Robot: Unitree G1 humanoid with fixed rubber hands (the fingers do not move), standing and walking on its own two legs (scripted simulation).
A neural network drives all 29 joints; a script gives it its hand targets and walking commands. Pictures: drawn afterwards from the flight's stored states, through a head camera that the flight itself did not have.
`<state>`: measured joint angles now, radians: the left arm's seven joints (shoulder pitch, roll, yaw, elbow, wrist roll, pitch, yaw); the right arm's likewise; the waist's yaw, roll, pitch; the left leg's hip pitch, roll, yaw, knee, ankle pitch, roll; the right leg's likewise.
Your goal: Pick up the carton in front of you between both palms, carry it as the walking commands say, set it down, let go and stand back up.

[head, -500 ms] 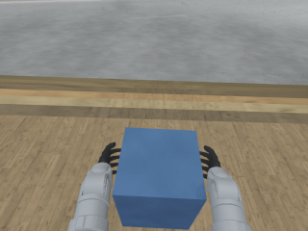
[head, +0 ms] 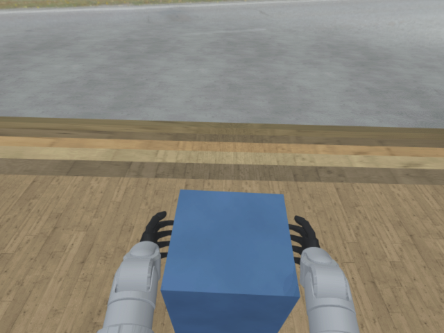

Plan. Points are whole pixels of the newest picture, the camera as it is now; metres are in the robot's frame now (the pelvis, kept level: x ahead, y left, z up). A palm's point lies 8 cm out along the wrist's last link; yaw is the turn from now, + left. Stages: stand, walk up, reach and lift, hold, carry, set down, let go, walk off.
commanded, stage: reach and lift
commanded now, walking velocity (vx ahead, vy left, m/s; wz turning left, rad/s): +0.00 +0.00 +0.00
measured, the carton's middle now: (228, 267) +0.30 +0.00 -0.05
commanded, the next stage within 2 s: hold in 0.16 s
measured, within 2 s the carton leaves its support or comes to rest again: neither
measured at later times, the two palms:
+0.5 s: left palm (148, 249) +0.27 +0.15 +0.05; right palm (314, 255) +0.27 -0.15 +0.05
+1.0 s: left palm (151, 238) +0.29 +0.15 +0.05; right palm (314, 245) +0.29 -0.15 +0.05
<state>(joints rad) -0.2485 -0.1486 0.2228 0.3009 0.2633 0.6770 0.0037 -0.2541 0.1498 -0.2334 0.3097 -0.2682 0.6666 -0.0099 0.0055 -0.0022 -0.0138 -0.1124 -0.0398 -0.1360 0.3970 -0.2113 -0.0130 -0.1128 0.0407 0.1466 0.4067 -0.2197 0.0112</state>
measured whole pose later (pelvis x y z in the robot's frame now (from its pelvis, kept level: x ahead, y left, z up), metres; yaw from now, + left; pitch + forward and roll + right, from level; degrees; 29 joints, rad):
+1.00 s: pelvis +0.00 +0.00 -0.01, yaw -1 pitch -1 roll +0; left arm -0.24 -0.14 0.19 0.14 0.23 0.81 0.01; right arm -0.25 0.15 -0.19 0.15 -0.24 0.80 -0.02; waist 0.01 0.00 -0.11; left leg -0.23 0.00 -0.06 0.51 -0.31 -0.01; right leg -0.24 0.00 0.06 0.54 -0.36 0.01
